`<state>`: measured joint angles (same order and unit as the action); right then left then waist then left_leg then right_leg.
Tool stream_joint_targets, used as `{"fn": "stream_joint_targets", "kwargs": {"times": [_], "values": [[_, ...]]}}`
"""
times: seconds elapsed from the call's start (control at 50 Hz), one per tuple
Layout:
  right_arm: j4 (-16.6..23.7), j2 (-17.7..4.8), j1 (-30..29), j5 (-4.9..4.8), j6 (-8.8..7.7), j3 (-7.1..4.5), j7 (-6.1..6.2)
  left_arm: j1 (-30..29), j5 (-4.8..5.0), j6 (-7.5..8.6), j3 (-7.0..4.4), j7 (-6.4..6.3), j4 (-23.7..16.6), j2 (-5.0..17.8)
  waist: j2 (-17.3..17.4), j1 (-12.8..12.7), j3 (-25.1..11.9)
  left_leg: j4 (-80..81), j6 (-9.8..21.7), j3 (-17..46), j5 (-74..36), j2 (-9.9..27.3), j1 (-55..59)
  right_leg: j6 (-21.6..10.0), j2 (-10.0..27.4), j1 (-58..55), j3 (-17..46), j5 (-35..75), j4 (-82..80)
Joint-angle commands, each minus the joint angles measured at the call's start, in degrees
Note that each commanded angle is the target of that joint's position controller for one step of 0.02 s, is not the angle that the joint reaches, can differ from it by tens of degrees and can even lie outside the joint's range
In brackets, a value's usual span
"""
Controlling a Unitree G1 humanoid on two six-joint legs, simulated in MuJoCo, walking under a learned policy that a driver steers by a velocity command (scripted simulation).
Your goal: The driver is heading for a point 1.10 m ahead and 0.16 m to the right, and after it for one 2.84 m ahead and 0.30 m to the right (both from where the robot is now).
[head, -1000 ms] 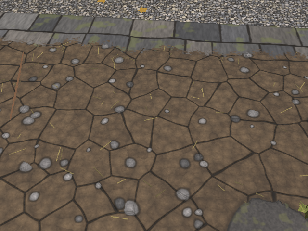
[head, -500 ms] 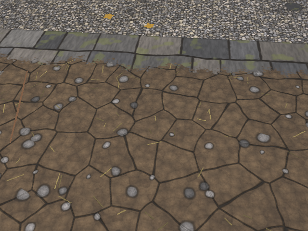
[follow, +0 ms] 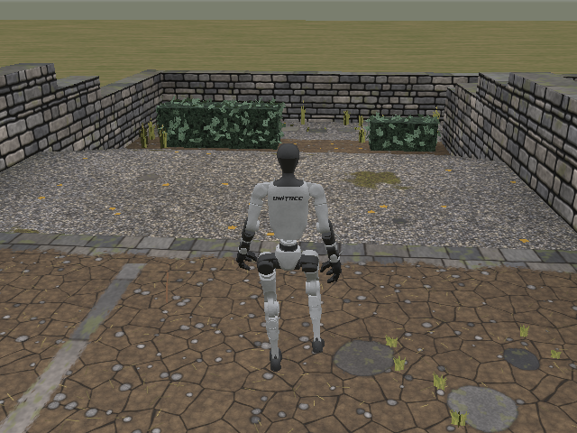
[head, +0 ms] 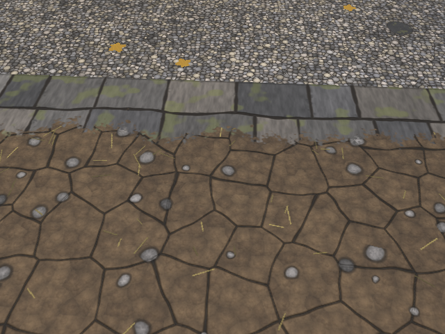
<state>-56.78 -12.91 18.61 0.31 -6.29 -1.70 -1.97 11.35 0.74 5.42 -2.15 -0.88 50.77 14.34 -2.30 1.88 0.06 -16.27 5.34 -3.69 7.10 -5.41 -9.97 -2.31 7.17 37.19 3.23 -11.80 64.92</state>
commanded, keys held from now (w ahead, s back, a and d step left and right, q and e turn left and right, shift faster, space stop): w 0.08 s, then no key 0.92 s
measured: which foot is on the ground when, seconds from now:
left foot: down 0.00-0.28, up 0.30-0.58, down 0.60-1.00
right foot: up 0.00-0.24, down 0.26-1.00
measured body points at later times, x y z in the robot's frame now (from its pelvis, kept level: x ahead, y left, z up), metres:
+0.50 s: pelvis +0.20 -0.07 -0.01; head +0.23 -0.08 +0.44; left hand +0.30 +0.18 -0.13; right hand +0.26 -0.32 -0.16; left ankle +0.18 +0.09 -0.71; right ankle +0.28 -0.15 -0.74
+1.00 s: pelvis +0.25 -0.05 -0.01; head +0.26 -0.05 +0.44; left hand +0.30 +0.20 -0.16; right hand +0.27 -0.29 -0.16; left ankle +0.22 +0.08 -0.74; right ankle +0.28 -0.15 -0.74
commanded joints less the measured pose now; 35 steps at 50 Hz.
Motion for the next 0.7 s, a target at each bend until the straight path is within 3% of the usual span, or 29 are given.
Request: {"fn": "stream_joint_targets", "kwargs": {"times": [0.02, 0.1, 0.18, 0.22, 0.26, 0.28, 0.3, 0.32, 0.34, 0.36, 0.38, 0.4, 0.46, 0.52, 0.58, 0.62, 0.64, 0.66, 0.68, 0.7], "values": [[3.2, -7.6, -2.3, -0.1, -0.94, -1.23, 1.14, 1.9, -0.68, -0.32, -0.67, -0.37, -2.4, 2.4, 4.3, -2.7, 3.0, 11.6, 9.9, 12.4, -3.8, 16.3, -5.4, 1.6, 2.5, 1.7, 0.2, 8.8, -8.3], [2.3, -8.9, 1.9, -0.81, -0.12, -1.37, 1.96, -7.2, -0.34, 0.3, -0.3, 0.26, -4.7, 1.6, 4.2, 0.4, 3.6, 10.0, 7.1, 8.8, -7.8, 14.8, -1.3, 2.0, -0.3, -0.5, -2.1, 17.5, -24.9], [0.3, -8.9, 5.4, -0.86, 1.32, -1.21, 2.16, -11.7, -0.24, 0.63, -0.06, 1.47, -6.3, 1.6, 6.1, 2.1, 2.9, 3.1, 5.5, 7.6, -18.4, 15.9, 4.2, 1.6, -3.6, -4.9, -3.4, 16.4, -32.2], [0.1, -9.0, 4.1, -0.95, 1.96, -1.26, 2.48, -9.8, -0.55, 1.0, -0.62, 1.95, -6.3, 3.3, 7.2, 0.2, 0.7, -2.1, 3.7, 8.7, -22.8, 16.8, 7.8, -0.2, -4.7, -8.2, -2.7, 13.7, -35.6], [0.7, -8.5, 2.4, -0.89, 2.29, -1.02, 2.72, 0.3, -1.45, 1.54, -2.1, 1.72, -2.8, 6.6, 5.9, -4.5, -4.8, -13.8, 0.8, 7.1, -27.3, 12.7, 7.7, -2.7, -6.4, -21.7, -4.1, 21.8, -41.4], [1.9, -6.8, 3.3, 0.17, 1.99, -0.2, 2.86, 8.0, -2.42, 1.68, -2.99, 1.35, -1.2, 10.9, 0.6, -6.2, -12.6, -27.3, -1.8, 4.4, -13.6, 8.8, -0.4, -5.8, 2.4, -36.8, 3.5, 46.0, -37.0], [-0.5, 0.8, 14.3, 0.45, 1.56, 2.04, 2.25, 9.7, -2.58, 0.84, -2.86, 1.4, -0.6, 12.2, -13.8, -2.6, -20.9, -45.7, -5.5, 3.0, 25.3, 1.9, -18.0, -16.4, 16.8, -55.4, 19.2, 59.8, -35.0], [-2.2, -3.7, 15.5, -0.54, 1.46, 1.09, 2.02, 11.5, -1.62, 0.12, -1.96, 1.82, -0.7, 8.1, -10.0, -4.4, -25.0, -53.0, -5.9, 10.3, 31.8, 2.9, -19.5, -17.5, 16.7, -53.5, 24.2, 50.7, -38.3], [-0.8, -7.3, 10.1, -1.65, 1.87, 0.03, 2.09, 6.9, -0.92, -0.14, -1.55, 1.98, -1.5, 7.0, -6.1, -3.9, -18.1, -55.4, -6.1, 9.9, 29.2, 5.0, -22.6, -15.2, 14.2, -46.4, 19.7, 41.4, -40.7], [0.3, -7.0, 5.3, -1.55, 2.59, -0.15, 2.68, 1.2, -0.9, -0.27, -1.02, 1.84, -2.5, 5.8, -1.5, -2.7, -13.1, -53.6, -6.6, 8.6, 25.1, 7.5, -22.8, -12.9, 11.6, -39.0, 16.0, 34.0, -43.0], [0.7, -6.7, 2.5, -1.04, 3.52, -0.56, 3.3, -2.6, -1.18, -0.3, -0.38, 1.78, -3.1, 4.3, 0.1, -1.6, -8.9, -50.1, -7.1, 8.3, 22.2, 9.2, -21.0, -12.0, 9.6, -31.2, 12.5, 29.8, -45.6], [0.8, -5.5, 2.7, -0.65, 4.47, -0.56, 3.74, -4.8, -1.76, -0.34, -0.21, 1.72, -2.9, 3.8, -1.7, 0.3, -7.3, -45.3, -7.3, 8.3, 19.6, 10.6, -16.2, -10.8, 7.7, -24.7, 9.5, 26.6, -47.5], [-0.2, -2.3, 4.0, -0.32, 5.83, 0.01, 4.67, -5.2, -2.95, -0.72, -0.38, 1.37, -1.7, 4.1, -4.5, 1.3, -6.6, -33.0, -7.8, 5.3, 17.7, 8.8, -7.6, -10.8, 4.2, -18.0, 4.0, 23.7, -49.5], [-0.4, -3.2, 2.0, -0.13, 6.85, -0.21, 4.98, -4.4, -1.89, -1.44, -0.59, 0.64, -0.9, 5.1, -4.4, 0.4, -7.4, -24.3, -7.3, 4.7, 11.4, 8.4, -3.9, -10.7, 4.5, -17.5, 5.2, 6.9, -51.2], [-0.7, -3.4, 0.4, 0.7, 7.23, -0.52, 4.68, -4.5, -0.88, -2.48, -0.18, 0.12, 0.1, 4.2, -3.8, 1.1, -3.0, -14.4, -5.2, 3.2, 4.4, 7.4, 1.3, -6.6, 1.9, -12.1, 5.1, -15.0, -52.4], [-0.4, -5.0, 0.3, 1.34, 7.04, -0.55, 4.7, -2.3, -0.99, -2.79, 0.09, 0.08, 1.4, 3.2, -1.0, 0.2, 0.9, -8.5, -2.6, 6.9, 5.2, 11.2, 0.6, -2.4, -0.8, -10.9, 4.1, -19.3, -50.2], [-1.4, -8.6, -0.8, 0.27, 6.79, -1.58, 4.69, 0.3, -0.79, -3.13, -0.35, -0.22, 1.6, 3.3, 6.6, -2.8, 3.1, -8.1, -1.4, 6.7, 13.9, 10.4, -6.2, -1.0, -4.8, -14.1, -0.3, -15.3, -49.0], [-1.5, -6.3, -1.7, -0.05, 6.19, -1.32, 4.48, -0.4, -1.18, -3.35, -0.41, -0.66, 2.1, 3.8, 7.7, -1.9, 3.8, -5.4, -1.6, 7.1, 18.5, 9.9, -11.3, -0.2, -5.8, -19.3, -1.8, -11.0, -45.7], [-1.8, -4.6, -2.4, 0.27, 5.59, -0.94, 4.46, -0.2, -1.07, -3.5, -0.53, -0.88, 2.2, 3.6, 8.7, -2.5, 3.4, -3.9, -2.5, 7.4, 18.9, 10.1, -12.8, -0.5, -5.9, -22.0, -2.3, -7.9, -44.1], [-1.8, -4.6, -3.5, 0.29, 5.11, -1.01, 4.42, 0.3, -1.12, -3.69, -0.45, -1.09, 2.7, 2.9, 8.8, -2.9, 3.1, -3.7, -3.4, 7.2, 16.7, 9.8, -13.1, -0.8, -5.7, -23.7, -2.4, -5.7, -43.2]]}}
